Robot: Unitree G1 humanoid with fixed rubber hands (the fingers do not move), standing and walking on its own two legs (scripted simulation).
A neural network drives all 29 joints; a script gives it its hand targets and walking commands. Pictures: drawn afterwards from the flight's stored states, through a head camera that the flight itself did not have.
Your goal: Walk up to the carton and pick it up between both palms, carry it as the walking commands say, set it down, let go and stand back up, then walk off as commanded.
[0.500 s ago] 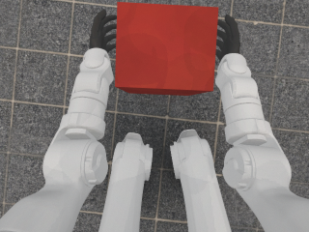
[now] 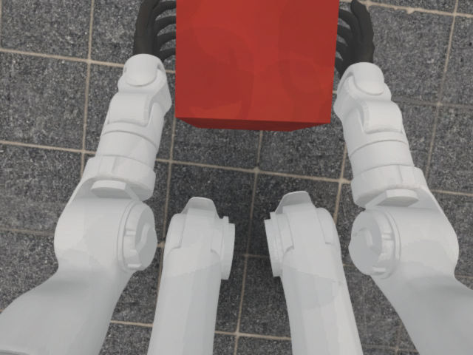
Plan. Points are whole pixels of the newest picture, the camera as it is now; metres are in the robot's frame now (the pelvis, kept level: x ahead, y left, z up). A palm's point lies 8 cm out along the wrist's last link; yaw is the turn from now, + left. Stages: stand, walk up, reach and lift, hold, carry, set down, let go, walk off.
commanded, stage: set down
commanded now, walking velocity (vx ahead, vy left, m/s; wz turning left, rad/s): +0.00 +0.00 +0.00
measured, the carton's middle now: (249, 77) +0.51 -0.02 -0.22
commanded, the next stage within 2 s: none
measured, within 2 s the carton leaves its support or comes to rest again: neither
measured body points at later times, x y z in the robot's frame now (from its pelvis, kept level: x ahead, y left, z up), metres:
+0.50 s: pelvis +0.00 +0.00 -0.01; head +0.34 +0.00 +0.29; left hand +0.53 +0.12 -0.16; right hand +0.51 -0.17 -0.16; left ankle +0.09 +0.11 -0.35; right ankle +0.11 -0.12 -0.35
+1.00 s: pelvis +0.00 +0.00 -0.02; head +0.34 +0.00 +0.27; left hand +0.53 +0.13 -0.18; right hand +0.51 -0.17 -0.18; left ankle +0.09 +0.10 -0.35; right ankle +0.11 -0.12 -0.35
